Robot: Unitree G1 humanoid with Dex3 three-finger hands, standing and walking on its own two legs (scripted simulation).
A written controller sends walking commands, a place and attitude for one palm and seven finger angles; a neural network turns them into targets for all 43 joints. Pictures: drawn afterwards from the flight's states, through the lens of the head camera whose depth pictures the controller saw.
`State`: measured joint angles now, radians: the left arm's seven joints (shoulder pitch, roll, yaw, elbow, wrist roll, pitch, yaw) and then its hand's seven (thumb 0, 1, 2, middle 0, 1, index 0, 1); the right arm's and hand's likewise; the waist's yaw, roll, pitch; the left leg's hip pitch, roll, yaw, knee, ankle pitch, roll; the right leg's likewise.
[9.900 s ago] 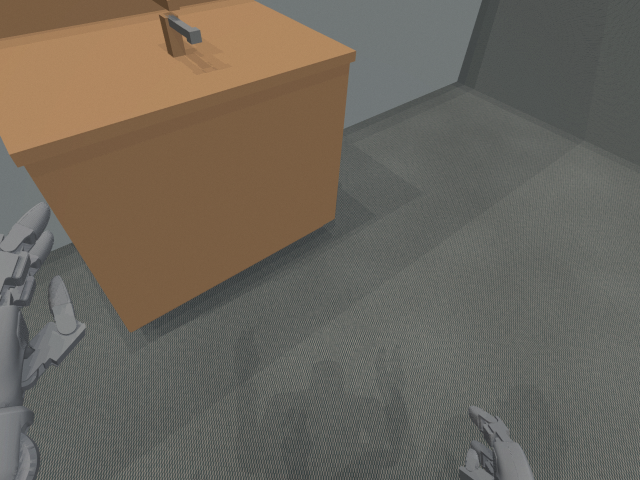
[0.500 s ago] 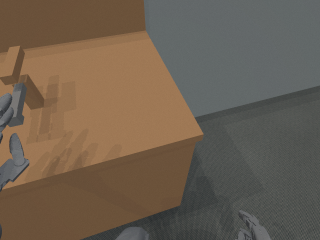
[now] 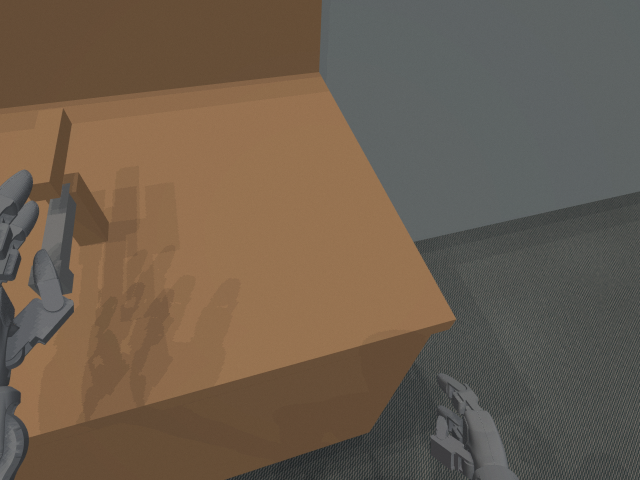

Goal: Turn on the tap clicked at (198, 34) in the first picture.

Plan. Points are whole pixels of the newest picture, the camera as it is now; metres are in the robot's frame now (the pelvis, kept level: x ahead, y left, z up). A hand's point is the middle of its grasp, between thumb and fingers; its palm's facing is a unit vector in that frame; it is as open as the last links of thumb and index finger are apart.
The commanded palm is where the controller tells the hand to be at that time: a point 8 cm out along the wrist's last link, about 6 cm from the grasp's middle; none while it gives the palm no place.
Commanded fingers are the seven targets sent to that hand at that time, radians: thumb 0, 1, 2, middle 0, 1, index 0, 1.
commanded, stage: come to a stop and stand still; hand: left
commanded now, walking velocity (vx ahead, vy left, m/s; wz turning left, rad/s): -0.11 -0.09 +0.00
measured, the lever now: (52, 279) +0.28 +0.31 +0.12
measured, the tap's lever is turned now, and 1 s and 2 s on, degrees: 0 0 0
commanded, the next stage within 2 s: none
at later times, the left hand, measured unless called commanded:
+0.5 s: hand (99, 391) +0.17 +0.21 +0.12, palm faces +0.13 -0.92 -0.37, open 7.4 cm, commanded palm +0.13 +0.28 +0.18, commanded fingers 0.00 0.90 0.90 -0.20 -0.30 -0.20 -0.30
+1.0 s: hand out of the picture +0.18 +0.32 +0.15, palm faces +0.36 -0.86 -0.38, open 7.4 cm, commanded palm +0.11 +0.35 +0.18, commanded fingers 0.00 0.90 0.90 -0.20 -0.30 -0.20 -0.30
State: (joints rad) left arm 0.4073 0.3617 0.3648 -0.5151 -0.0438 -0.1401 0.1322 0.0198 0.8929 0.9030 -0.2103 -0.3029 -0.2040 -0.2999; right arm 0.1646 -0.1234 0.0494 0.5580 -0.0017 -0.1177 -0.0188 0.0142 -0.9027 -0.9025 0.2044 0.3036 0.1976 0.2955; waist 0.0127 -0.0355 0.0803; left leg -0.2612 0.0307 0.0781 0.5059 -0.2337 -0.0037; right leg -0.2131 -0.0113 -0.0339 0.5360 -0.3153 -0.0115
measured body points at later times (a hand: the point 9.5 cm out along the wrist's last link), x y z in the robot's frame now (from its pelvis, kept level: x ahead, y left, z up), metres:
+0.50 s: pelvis -0.05 +0.01 +0.00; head -0.02 +0.03 +0.45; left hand +0.16 +0.26 +0.14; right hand +0.10 -0.26 -0.06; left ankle +0.02 +0.12 -0.73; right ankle -0.02 -0.11 -0.74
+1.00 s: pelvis -0.06 +0.07 +0.00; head -0.04 +0.10 +0.45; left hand +0.15 +0.36 +0.17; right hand +0.12 -0.13 -0.07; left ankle +0.02 +0.12 -0.74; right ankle -0.05 -0.05 -0.73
